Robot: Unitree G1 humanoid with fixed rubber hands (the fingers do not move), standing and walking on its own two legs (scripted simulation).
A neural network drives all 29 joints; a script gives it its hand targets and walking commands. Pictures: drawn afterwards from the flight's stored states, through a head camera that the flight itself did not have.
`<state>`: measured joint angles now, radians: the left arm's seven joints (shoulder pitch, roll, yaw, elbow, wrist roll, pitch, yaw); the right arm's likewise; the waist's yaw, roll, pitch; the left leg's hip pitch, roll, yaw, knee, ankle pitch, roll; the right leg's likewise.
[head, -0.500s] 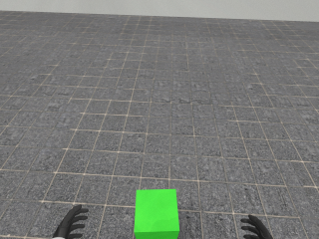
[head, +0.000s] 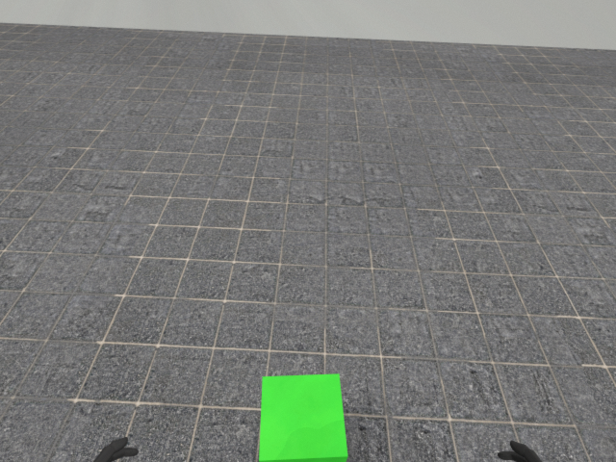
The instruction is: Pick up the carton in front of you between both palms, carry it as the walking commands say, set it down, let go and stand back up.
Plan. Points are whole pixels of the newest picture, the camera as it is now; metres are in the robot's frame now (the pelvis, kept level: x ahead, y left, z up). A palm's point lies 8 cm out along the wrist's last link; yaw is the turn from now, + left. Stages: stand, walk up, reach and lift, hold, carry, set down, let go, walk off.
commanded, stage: stand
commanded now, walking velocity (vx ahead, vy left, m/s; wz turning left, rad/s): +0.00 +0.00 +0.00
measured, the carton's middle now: (301, 429) +0.37 +0.02 -0.65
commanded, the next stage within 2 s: none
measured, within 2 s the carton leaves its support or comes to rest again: neither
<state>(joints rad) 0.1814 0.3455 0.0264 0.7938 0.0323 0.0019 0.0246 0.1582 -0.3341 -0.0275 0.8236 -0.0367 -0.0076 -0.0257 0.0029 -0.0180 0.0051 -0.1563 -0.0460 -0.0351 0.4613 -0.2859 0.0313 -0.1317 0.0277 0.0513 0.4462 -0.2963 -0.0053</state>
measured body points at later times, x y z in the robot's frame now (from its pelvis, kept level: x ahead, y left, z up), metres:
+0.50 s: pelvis -0.02 +0.00 +0.01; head -0.02 +0.01 +0.46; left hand +0.09 +0.31 -0.11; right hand +0.10 -0.31 -0.10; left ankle -0.03 +0.10 -0.74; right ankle -0.04 -0.12 -0.74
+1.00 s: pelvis -0.02 +0.00 +0.01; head -0.03 +0.01 +0.46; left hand +0.07 +0.31 -0.11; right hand +0.08 -0.31 -0.10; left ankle -0.03 +0.10 -0.74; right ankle -0.04 -0.12 -0.74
